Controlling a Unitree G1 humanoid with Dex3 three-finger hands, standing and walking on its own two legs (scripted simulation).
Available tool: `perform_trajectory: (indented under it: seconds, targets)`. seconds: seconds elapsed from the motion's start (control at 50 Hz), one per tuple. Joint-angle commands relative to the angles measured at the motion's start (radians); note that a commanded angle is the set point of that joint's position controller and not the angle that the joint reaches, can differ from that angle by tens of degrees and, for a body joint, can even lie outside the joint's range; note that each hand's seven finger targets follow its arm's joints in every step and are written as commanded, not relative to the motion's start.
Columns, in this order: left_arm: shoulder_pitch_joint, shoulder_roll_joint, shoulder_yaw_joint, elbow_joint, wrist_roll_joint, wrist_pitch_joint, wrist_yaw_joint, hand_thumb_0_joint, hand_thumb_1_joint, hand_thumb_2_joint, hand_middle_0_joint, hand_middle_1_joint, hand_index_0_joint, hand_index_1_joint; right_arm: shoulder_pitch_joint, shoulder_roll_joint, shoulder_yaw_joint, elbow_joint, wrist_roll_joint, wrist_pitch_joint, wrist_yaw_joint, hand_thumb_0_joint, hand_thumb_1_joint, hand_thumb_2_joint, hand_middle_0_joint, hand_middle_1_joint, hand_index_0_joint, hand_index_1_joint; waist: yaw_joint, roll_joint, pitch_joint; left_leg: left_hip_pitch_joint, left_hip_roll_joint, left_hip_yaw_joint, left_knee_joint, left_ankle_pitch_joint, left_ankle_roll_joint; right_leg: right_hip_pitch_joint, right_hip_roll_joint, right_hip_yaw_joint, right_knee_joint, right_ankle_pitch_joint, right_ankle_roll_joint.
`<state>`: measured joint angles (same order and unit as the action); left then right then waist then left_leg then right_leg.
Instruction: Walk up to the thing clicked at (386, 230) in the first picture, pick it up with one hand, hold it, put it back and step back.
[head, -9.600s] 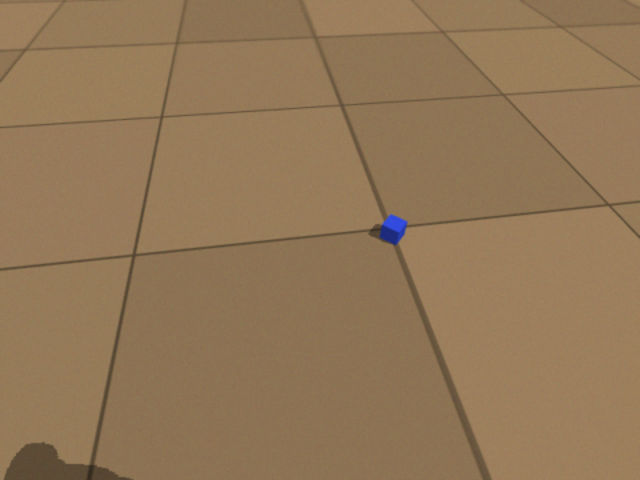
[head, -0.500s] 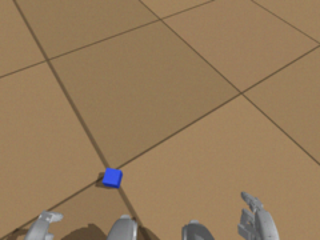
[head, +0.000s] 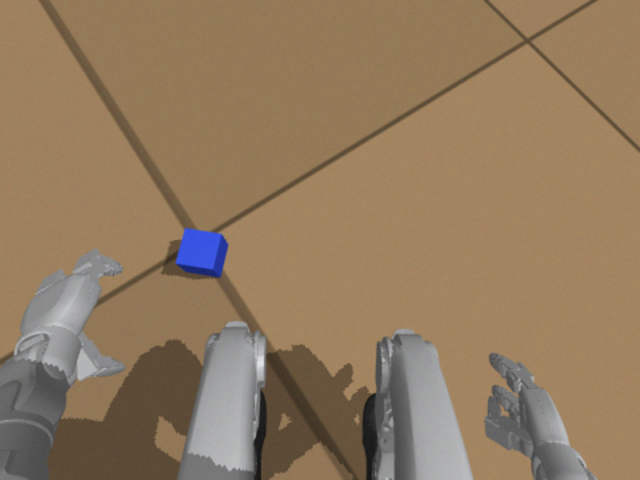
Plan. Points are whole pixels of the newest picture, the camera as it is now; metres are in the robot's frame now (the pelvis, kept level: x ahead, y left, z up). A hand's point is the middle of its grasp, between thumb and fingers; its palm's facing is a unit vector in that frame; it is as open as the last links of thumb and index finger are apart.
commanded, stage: rise first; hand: left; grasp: from above
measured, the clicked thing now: (203, 253) +0.48 +0.27 -0.45
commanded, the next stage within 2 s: approach in 1.50 s
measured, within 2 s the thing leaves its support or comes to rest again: neither
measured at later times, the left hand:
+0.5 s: hand (138, 287) +0.36 +0.31 -0.25, palm faces -0.50 -0.17 -0.85, open 13.9 cm
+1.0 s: hand (152, 273) +0.40 +0.31 -0.30, palm faces -0.51 -0.04 -0.86, open 14.0 cm
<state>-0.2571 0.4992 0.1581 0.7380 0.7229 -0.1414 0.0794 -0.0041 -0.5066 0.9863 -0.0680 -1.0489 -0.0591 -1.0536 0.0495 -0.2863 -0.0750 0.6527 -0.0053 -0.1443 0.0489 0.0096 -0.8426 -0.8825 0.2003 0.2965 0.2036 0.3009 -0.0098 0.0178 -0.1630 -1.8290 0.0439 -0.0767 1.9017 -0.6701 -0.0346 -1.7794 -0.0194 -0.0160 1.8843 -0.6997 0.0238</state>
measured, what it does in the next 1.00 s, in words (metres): lowers itself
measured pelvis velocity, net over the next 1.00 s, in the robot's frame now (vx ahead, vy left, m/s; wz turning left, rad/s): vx -0.03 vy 0.01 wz -0.09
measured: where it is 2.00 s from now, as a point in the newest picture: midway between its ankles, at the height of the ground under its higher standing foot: (313, 465)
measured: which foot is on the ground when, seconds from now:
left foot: down 0.00-1.00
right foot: down 0.00-1.00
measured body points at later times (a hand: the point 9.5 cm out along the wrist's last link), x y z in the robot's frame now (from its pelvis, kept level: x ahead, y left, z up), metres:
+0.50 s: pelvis -0.03 +0.01 -0.11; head +0.18 +0.05 +0.28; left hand +0.39 +0.32 -0.20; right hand +0.05 -0.28 -0.23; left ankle +0.07 +0.14 -0.45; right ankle +0.06 -0.13 -0.45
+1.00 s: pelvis -0.03 +0.01 -0.15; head +0.20 +0.07 +0.23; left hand +0.42 +0.31 -0.25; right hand +0.05 -0.27 -0.27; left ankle +0.07 +0.14 -0.45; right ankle +0.06 -0.13 -0.45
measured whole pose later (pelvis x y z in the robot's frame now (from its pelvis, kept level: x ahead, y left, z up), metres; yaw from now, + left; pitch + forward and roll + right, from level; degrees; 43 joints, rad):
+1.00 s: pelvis -0.03 +0.01 -0.15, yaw -5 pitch +32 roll -8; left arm -0.77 0.78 0.14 1.25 1.26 -0.42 0.26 0.00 -0.45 0.95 -0.08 -0.94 -0.09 -0.93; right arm 0.09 -0.26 0.01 0.75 -0.13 0.02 0.13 0.00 -0.91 -0.90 0.20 0.30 0.20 0.30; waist -0.14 -0.02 -0.05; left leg -2.29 0.02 -0.17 2.39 -0.67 -0.03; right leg -2.18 0.01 -0.05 2.31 -0.69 0.05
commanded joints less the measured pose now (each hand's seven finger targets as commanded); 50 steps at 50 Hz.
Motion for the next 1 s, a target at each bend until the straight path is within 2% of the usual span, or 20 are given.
perform_trajectory:
  seconds: [0.0,0.02,0.06,0.1,0.18,0.26,0.32,0.34,0.46,0.52,0.56,0.66,0.68,0.7,0.76,0.84,0.86,0.88,0.9,0.98]
  targets:
    - [-0.245,0.327,0.081,-0.058,0.059,-0.068,0.018,0.0,-0.495,0.955,-0.055,-1.077,-0.075,-1.056,0.142,-0.167,-0.066,-0.051,-0.008,-0.016,-0.01,0.0,-0.867,-0.894,0.2,0.299,0.199,0.299,-0.018,0.01,-0.622,0.313,-0.033,0.073,-0.096,0.215,0.065,0.276,0.035,-0.02,-0.189,0.242,-0.034]
    - [-0.264,0.354,0.084,-0.023,0.076,-0.077,0.014,0.0,-0.48,0.956,-0.046,-1.07,-0.069,-1.045,0.142,-0.171,-0.066,-0.045,-0.011,-0.012,-0.011,0.0,-0.866,-0.893,0.2,0.299,0.2,0.299,-0.011,0.004,-0.613,0.28,-0.032,0.076,-0.085,0.176,0.065,0.266,0.037,-0.022,-0.181,0.203,-0.034]
    - [-0.315,0.354,0.067,-0.01,0.101,-0.1,0.005,0.0,-0.495,0.974,-0.046,-1.061,-0.064,-1.042,0.152,-0.175,-0.069,-0.035,-0.011,-0.004,-0.009,0.0,-0.869,-0.894,0.2,0.299,0.199,0.299,-0.014,0.013,-0.618,0.272,-0.03,0.071,-0.076,0.123,0.062,0.219,0.041,-0.034,-0.165,0.146,-0.038]
    - [-0.358,0.404,0.087,-0.001,0.127,-0.12,0.005,0.0,-0.474,0.974,-0.037,-1.059,-0.057,-1.039,0.16,-0.183,-0.069,-0.028,-0.014,0.005,-0.008,0.0,-0.849,-0.889,0.2,0.299,0.199,0.299,-0.006,0.041,-0.622,0.261,-0.028,0.065,-0.065,0.102,0.059,0.183,0.043,-0.047,-0.131,0.124,-0.042]
    - [-0.431,0.437,0.088,0.028,0.174,-0.159,0.012,0.0,-0.462,0.971,-0.033,-1.046,-0.054,-1.025,0.174,-0.187,-0.057,-0.011,-0.02,0.027,-0.001,0.0,-0.837,-0.886,0.2,0.299,0.199,0.299,-0.019,0.079,-0.603,0.218,-0.028,0.053,-0.025,0.077,0.062,0.115,0.047,-0.067,-0.067,0.106,-0.046]
    - [-0.498,0.469,0.087,0.087,0.216,-0.201,0.037,0.0,-0.445,0.975,-0.03,-1.019,-0.05,-0.997,0.171,-0.194,-0.044,-0.005,-0.031,0.049,0.006,0.0,-0.824,-0.883,0.199,0.299,0.199,0.299,-0.037,0.102,-0.526,0.161,-0.026,0.027,-0.005,-0.004,0.064,0.011,0.05,-0.086,-0.014,0.046,-0.05]
    - [-0.541,0.474,0.075,0.122,0.266,-0.225,0.067,0.0,-0.455,0.98,-0.035,-0.998,-0.053,-0.977,0.191,-0.196,-0.035,0.012,-0.038,0.065,0.015,0.0,-0.836,-0.885,0.199,0.299,0.199,0.299,-0.046,0.15,-0.54,0.17,-0.029,0.024,0.019,0.019,0.059,-0.027,0.051,-0.096,0.029,0.068,-0.055]
    - [-0.531,0.493,0.09,0.152,0.284,-0.226,0.082,0.0,-0.454,0.976,-0.038,-0.991,-0.057,-0.969,0.196,-0.201,-0.035,0.015,-0.041,0.07,0.017,0.0,-0.843,-0.887,0.199,0.299,0.199,0.299,-0.039,0.145,-0.547,0.173,-0.03,0.022,0.03,0.036,0.058,-0.037,0.053,-0.1,0.041,0.08,-0.057]
    - [-0.642,0.491,0.052,0.223,0.36,-0.233,0.144,0.0,-0.455,0.962,-0.05,-0.968,-0.07,-0.944,0.214,-0.207,-0.026,0.037,-0.062,0.099,0.03,0.0,-0.871,-0.894,0.199,0.299,0.199,0.299,-0.08,0.172,-0.535,0.145,-0.038,0.028,0.091,0.068,0.058,-0.092,0.05,-0.108,0.077,0.109,-0.058]
    - [-0.67,0.514,0.05,0.255,0.394,-0.232,0.167,0.0,-0.455,0.959,-0.054,-0.958,-0.073,-0.935,0.211,-0.21,-0.025,0.04,-0.071,0.109,0.036,0.0,-0.876,-0.895,0.199,0.299,0.199,0.299,-0.075,0.185,-0.54,0.143,-0.04,0.027,0.103,0.06,0.056,-0.115,0.051,-0.113,0.096,0.096,-0.061]
    - [-0.694,0.497,0.028,0.275,0.41,-0.23,0.174,0.0,-0.456,0.954,-0.054,-0.963,-0.074,-0.939,0.213,-0.214,-0.022,0.044,-0.078,0.116,0.04,0.0,-0.88,-0.896,0.199,0.3,0.199,0.299,-0.093,0.206,-0.533,0.15,-0.039,0.015,0.106,0.06,0.052,-0.137,0.049,-0.12,0.118,0.105,-0.06]
    - [-0.731,0.512,0.022,0.311,0.442,-0.235,0.19,0.0,-0.462,0.948,-0.055,-0.961,-0.076,-0.935,0.217,-0.215,-0.016,0.052,-0.092,0.13,0.047,0.0,-0.897,-0.9,0.199,0.3,0.199,0.3,-0.105,0.212,-0.54,0.137,-0.043,0.02,0.149,0.088,0.054,-0.147,0.048,-0.121,0.139,0.129,-0.058]
    - [-0.751,0.539,0.034,0.31,0.446,-0.237,0.194,0.0,-0.46,0.949,-0.059,-0.949,-0.077,-0.926,0.214,-0.217,-0.012,0.056,-0.095,0.132,0.048,0.0,-0.894,-0.9,0.199,0.3,0.199,0.3,-0.106,0.202,-0.546,0.128,-0.044,0.021,0.16,0.094,0.056,-0.142,0.048,-0.12,0.142,0.132,-0.057]
    - [-0.749,0.542,0.038,0.31,0.456,-0.239,0.196,0.0,-0.464,0.949,-0.056,-0.951,-0.076,-0.926,0.216,-0.217,-0.013,0.054,-0.098,0.136,0.049,0.0,-0.899,-0.9,0.199,0.3,0.199,0.3,-0.099,0.21,-0.558,0.14,-0.043,0.02,0.163,0.109,0.054,-0.145,0.048,-0.121,0.151,0.141,-0.058]
    - [-0.73,0.534,0.03,0.377,0.473,-0.248,0.202,0.0,-0.471,0.951,-0.059,-0.946,-0.076,-0.924,0.228,-0.218,-0.008,0.067,-0.108,0.146,0.054,0.0,-0.905,-0.902,0.199,0.3,0.199,0.3,-0.118,0.192,-0.54,0.115,-0.045,0.021,0.187,0.126,0.056,-0.148,0.053,-0.127,0.163,0.155,-0.057]
    - [-0.766,0.56,0.033,0.369,0.489,-0.269,0.209,0.0,-0.464,0.947,-0.076,-0.924,-0.089,-0.907,0.222,-0.209,0.002,0.067,-0.119,0.157,0.058,0.0,-0.905,-0.902,0.199,0.3,0.199,0.3,-0.12,0.178,-0.533,0.06,-0.05,0.039,0.22,0.123,0.065,-0.118,0.058,-0.119,0.153,0.152,-0.053]
    - [-0.769,0.569,0.036,0.359,0.494,-0.274,0.211,0.0,-0.473,0.953,-0.067,-0.936,-0.081,-0.918,0.22,-0.211,0.004,0.069,-0.122,0.159,0.058,0.0,-0.905,-0.902,0.199,0.3,0.199,0.3,-0.111,0.188,-0.552,0.08,-0.048,0.038,0.224,0.137,0.062,-0.116,0.058,-0.118,0.16,0.162,-0.054]
    - [-0.752,0.57,0.039,0.404,0.503,-0.275,0.215,0.0,-0.477,0.958,-0.059,-0.941,-0.074,-0.922,0.225,-0.214,0.004,0.078,-0.124,0.162,0.059,0.0,-0.904,-0.901,0.2,0.3,0.2,0.3,-0.124,0.187,-0.544,0.079,-0.046,0.031,0.23,0.138,0.061,-0.139,0.06,-0.125,0.175,0.161,-0.055]
    - [-0.787,0.564,0.032,0.351,0.5,-0.286,0.217,0.0,-0.47,0.952,-0.067,-0.933,-0.081,-0.914,0.212,-0.215,0.003,0.064,-0.126,0.161,0.06,0.0,-0.903,-0.901,0.199,0.3,0.199,0.3,-0.123,0.203,-0.552,0.101,-0.045,0.027,0.231,0.149,0.06,-0.146,0.059,-0.127,0.18,0.17,-0.056]
    - [-0.775,0.583,0.044,0.388,0.527,-0.305,0.235,0.0,-0.481,0.961,-0.06,-0.938,-0.073,-0.92,0.218,-0.224,0.008,0.077,-0.132,0.171,0.063,0.0,-0.902,-0.9,0.2,0.3,0.199,0.3,-0.128,0.233,-0.556,0.114,-0.043,0.015,0.241,0.174,0.053,-0.167,0.061,-0.135,0.21,0.186,-0.057]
